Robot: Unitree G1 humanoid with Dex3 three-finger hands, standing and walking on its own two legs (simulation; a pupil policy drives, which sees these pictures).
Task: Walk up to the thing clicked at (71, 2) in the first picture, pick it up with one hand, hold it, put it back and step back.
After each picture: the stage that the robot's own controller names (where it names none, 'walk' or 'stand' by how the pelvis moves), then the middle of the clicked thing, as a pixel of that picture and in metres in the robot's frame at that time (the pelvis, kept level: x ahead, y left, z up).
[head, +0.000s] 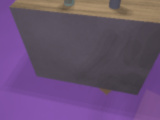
stand; out of the picture +1.01 +0.11 +0.12
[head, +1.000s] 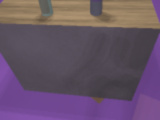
walk; out of the picture +0.88 +0.27 +0.13
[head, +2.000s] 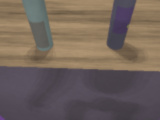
walk; (38, 19) +0.52 +0.21 +0.16
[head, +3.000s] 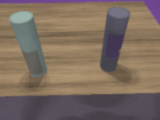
stand; (31, 48) +0.45 +0.21 +0.12
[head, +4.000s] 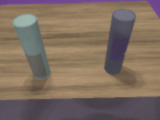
stand; (34, 51) +0.44 +0.20 +0.11
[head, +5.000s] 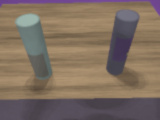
stand; (37, 51) +0.43 +0.19 +0.11
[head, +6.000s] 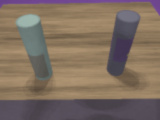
stand; (37, 51) +0.43 +0.19 +0.11
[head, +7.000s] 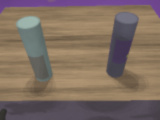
rise first; (37, 52) +0.43 +0.20 +0.11
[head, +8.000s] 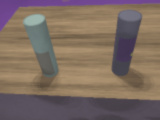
go down; (43, 49) +0.45 +0.21 +0.12
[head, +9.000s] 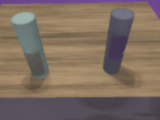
go down; (33, 49) +0.45 +0.20 +0.12
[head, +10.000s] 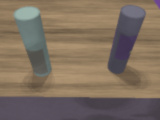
go down; (36, 46) +0.44 +0.18 +0.12
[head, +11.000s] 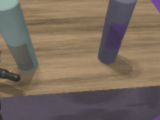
close in; (18, 40) +0.43 +0.20 +0.14
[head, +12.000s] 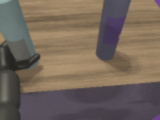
close; (17, 36) +0.44 +0.20 +0.16
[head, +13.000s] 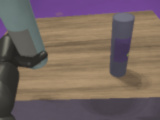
lift; (22, 26) +0.33 +0.17 +0.32
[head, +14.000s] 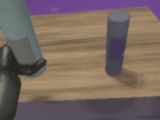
hold; (21, 35) +0.33 +0.18 +0.28
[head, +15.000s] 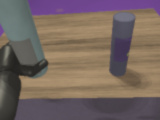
hold; (23, 36) +0.32 +0.17 +0.29
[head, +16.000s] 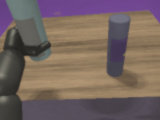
crouch; (28, 18) +0.38 +0.17 +0.31
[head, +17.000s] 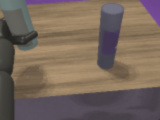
lower; (15, 9) +0.47 +0.20 +0.27
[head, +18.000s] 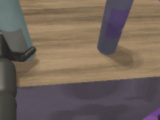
lower; (13, 26) +0.46 +0.21 +0.17
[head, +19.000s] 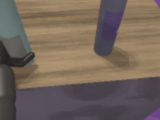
lower; (12, 32) +0.45 +0.21 +0.16
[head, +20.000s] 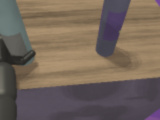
lower; (12, 30) +0.45 +0.21 +0.16
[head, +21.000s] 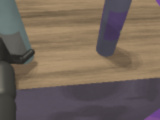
rest; (11, 29) +0.46 +0.21 +0.16
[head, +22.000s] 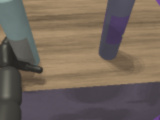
withdraw; (19, 35) +0.44 +0.20 +0.16
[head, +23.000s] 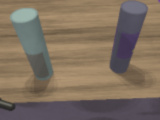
sink last; (36, 49) +0.41 +0.18 +0.14
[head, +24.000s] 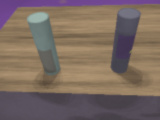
stand; (46, 47) +0.46 +0.20 +0.12
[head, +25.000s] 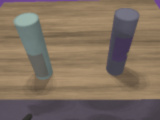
stand; (36, 50) +0.43 +0.20 +0.12
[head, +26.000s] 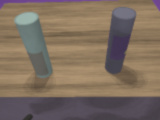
stand; (36, 49) +0.44 +0.20 +0.12
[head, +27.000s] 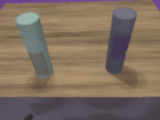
stand; (37, 49) +0.44 +0.20 +0.12
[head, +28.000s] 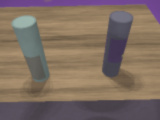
walk; (34, 52) +0.43 +0.20 +0.12
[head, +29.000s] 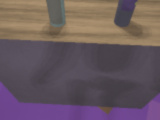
walk; out of the picture +0.64 +0.13 +0.14
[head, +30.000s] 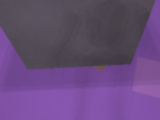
walk; out of the picture +1.02 +0.24 +0.15
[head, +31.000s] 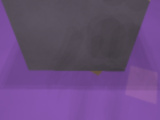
stand; out of the picture +1.16 +0.20 +0.13
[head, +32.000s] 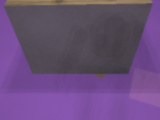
stand; out of the picture +1.13 +0.20 +0.11
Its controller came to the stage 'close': yes
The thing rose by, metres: 0.20
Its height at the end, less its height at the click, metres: +0.00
